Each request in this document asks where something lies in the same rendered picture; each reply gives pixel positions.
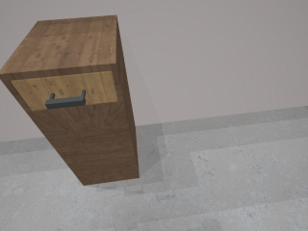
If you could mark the handle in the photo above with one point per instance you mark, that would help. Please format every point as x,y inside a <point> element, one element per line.
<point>66,102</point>

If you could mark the cabinet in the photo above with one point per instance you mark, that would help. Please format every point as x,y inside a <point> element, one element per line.
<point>98,141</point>

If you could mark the drawer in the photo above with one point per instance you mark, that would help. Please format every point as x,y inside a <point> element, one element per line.
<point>99,86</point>

